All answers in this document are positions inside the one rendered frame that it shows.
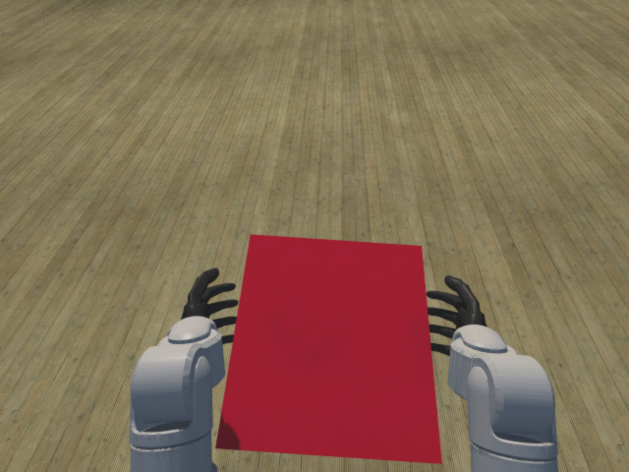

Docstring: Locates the left robot hand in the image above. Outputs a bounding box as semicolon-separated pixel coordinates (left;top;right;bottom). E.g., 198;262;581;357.
181;268;238;345

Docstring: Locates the right robot forearm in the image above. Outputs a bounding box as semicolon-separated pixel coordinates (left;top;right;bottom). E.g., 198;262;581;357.
448;324;558;472

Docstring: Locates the carton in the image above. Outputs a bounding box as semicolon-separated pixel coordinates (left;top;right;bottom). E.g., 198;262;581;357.
215;234;442;464

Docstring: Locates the left robot forearm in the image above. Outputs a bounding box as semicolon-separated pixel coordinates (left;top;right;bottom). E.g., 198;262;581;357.
130;316;225;472

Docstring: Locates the right robot hand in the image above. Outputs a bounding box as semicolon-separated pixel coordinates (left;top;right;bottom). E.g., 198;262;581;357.
427;275;487;356

